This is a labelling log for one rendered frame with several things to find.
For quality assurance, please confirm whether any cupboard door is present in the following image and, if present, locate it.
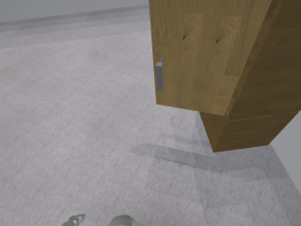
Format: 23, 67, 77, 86
149, 0, 272, 116

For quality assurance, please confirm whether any robot left hand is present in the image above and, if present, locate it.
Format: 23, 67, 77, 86
61, 214, 86, 226

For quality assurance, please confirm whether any handle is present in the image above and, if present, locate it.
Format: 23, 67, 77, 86
155, 57, 164, 92

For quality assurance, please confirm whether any left robot thigh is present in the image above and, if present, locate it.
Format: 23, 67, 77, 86
107, 215, 136, 226

